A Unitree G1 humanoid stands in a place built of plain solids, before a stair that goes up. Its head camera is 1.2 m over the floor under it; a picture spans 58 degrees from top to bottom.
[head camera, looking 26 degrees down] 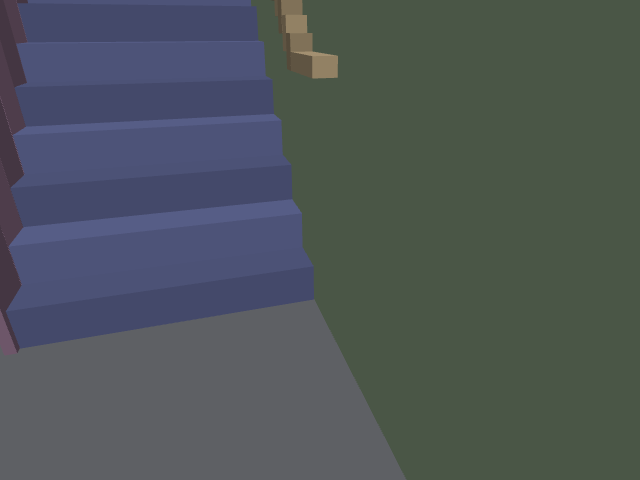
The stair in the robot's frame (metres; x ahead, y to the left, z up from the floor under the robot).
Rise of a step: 0.19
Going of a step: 0.21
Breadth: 1.28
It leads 17 degrees to the left of straight ahead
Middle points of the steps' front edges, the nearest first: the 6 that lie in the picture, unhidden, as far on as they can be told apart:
1.61 0.64 0.19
1.81 0.70 0.38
2.01 0.76 0.57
2.20 0.82 0.76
2.40 0.88 0.95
2.60 0.94 1.13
